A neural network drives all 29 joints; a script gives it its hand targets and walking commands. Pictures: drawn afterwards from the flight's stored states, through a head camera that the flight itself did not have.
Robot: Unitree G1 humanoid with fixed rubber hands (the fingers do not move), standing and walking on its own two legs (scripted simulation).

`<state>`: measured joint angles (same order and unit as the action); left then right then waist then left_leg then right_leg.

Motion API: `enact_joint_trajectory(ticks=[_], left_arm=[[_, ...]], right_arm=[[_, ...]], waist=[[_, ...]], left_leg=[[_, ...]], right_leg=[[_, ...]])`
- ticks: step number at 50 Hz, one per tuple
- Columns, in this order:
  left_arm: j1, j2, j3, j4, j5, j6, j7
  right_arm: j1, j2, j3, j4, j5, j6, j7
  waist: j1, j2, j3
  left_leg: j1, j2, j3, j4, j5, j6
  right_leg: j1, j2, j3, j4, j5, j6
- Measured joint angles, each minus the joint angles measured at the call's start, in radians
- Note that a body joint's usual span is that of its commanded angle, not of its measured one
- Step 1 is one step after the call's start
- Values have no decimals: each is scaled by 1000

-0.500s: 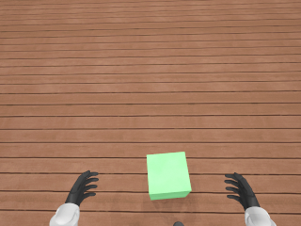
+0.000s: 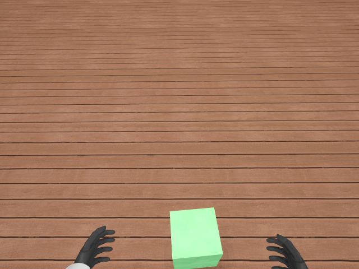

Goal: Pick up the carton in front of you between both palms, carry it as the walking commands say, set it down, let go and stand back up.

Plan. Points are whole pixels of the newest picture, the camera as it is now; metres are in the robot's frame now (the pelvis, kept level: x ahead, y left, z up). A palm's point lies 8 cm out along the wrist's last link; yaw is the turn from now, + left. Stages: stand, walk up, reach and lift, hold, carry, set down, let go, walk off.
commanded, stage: let go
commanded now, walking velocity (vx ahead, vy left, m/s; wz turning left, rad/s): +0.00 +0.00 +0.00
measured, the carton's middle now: (193, 239) +0.38 -0.03 -0.65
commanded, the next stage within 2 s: stand in 0.06 s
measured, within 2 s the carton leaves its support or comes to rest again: neither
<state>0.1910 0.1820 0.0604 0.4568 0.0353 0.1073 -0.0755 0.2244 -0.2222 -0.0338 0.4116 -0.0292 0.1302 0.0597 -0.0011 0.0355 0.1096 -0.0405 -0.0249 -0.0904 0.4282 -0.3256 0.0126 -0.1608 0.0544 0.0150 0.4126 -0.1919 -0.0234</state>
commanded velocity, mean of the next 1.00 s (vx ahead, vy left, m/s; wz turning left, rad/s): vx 0.00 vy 0.00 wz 0.00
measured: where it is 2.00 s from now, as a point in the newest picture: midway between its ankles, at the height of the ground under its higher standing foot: outside the picture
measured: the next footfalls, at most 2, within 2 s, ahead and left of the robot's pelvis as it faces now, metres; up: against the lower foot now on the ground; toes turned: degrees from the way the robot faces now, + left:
none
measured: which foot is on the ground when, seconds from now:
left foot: down 0.00-1.00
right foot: down 0.00-1.00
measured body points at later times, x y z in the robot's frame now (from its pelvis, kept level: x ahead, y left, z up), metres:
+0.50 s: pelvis +0.02 +0.01 -0.01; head +0.02 +0.01 +0.44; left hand +0.16 +0.30 -0.10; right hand +0.15 -0.29 -0.10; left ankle -0.06 +0.12 -0.74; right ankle +0.02 -0.10 -0.74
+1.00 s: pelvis +0.01 +0.02 +0.00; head +0.01 +0.02 +0.45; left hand +0.14 +0.32 -0.10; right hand +0.14 -0.29 -0.10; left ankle -0.06 +0.12 -0.74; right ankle +0.02 -0.10 -0.74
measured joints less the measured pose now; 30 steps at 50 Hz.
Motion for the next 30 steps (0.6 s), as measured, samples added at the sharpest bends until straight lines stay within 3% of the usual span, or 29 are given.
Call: enact_joint_trajectory(ticks=[4,9,19,30], left_arm=[[8,16,-23,-20,6,37,21],[-6,68,-22,118,12,-28,81],[-17,141,-5,277,8,-94,92],[-48,142,-22,367,2,-110,93]], right_arm=[[7,-6,12,31,18,-34,-20],[-3,-52,12,145,-6,-70,-64],[4,-128,-6,257,-5,-102,-86],[-3,-135,9,321,-5,-118,-91]], waist=[[-4,-6,-20],[7,-7,-85],[5,-6,-111],[5,-9,-113]], left_leg=[[-19,0,-13,17,-10,-5],[-81,3,-12,81,-47,-10],[-99,-1,-10,107,-70,0],[-63,-16,-8,70,-57,15]], right_leg=[[-16,0,-14,21,-15,-7],[-77,5,-16,77,-48,-9],[-95,3,-14,100,-69,-3],[-62,-13,-9,75,-65,10]])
